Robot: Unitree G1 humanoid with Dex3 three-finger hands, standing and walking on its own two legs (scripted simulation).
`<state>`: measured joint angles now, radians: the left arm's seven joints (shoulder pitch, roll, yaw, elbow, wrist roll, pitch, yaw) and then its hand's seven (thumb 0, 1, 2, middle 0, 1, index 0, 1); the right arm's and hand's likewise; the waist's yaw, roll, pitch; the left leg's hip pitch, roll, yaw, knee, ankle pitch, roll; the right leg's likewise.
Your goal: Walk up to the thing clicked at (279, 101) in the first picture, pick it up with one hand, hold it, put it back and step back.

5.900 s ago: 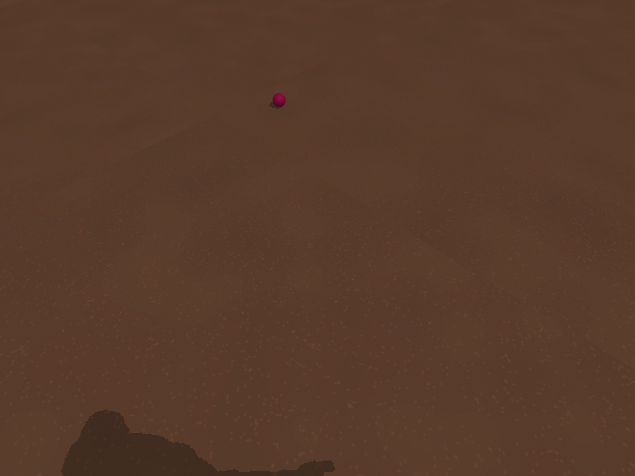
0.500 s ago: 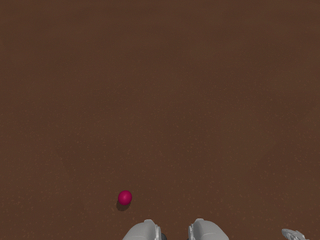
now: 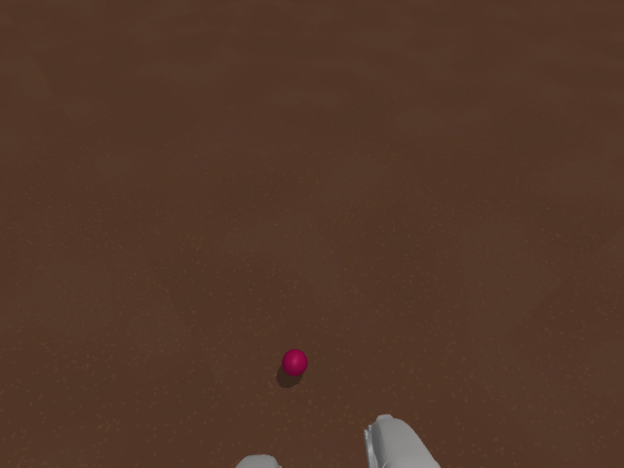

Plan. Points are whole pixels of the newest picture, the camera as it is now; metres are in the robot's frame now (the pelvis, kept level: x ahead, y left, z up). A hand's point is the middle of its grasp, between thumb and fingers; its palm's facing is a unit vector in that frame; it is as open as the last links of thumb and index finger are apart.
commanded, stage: walk up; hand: left
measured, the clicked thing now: (294, 362) +0.50 +0.08 -0.69
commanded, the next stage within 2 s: none
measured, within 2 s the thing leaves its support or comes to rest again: neither
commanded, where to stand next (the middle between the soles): +0.09 -0.06 m, yaw -6 degrees
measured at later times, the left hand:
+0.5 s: hand out of the picture +0.10 +0.24 -0.11, palm faces -0.14 -0.91 -0.39, open 7.4 cm
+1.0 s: hand out of the picture +0.14 +0.22 -0.11, palm faces -0.16 -0.92 -0.36, open 7.4 cm
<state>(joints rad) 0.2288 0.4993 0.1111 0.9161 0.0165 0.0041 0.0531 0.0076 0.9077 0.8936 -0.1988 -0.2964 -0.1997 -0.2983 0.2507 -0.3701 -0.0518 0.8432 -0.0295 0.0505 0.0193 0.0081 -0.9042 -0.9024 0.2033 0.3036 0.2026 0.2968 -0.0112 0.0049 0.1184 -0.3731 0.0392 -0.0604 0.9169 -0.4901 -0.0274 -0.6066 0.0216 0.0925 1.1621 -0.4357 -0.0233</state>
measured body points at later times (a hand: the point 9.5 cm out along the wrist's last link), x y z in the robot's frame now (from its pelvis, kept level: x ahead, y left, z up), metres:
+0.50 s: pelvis +0.02 -0.02 +0.03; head +0.06 -0.03 +0.48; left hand +0.11 +0.29 -0.09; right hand +0.05 -0.36 -0.08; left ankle +0.10 +0.10 -0.66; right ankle -0.02 -0.13 -0.69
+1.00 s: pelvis +0.04 -0.02 +0.04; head +0.06 -0.03 +0.49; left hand +0.15 +0.27 -0.09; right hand +0.09 -0.33 -0.09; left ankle +0.13 +0.09 -0.69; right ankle -0.01 -0.14 -0.69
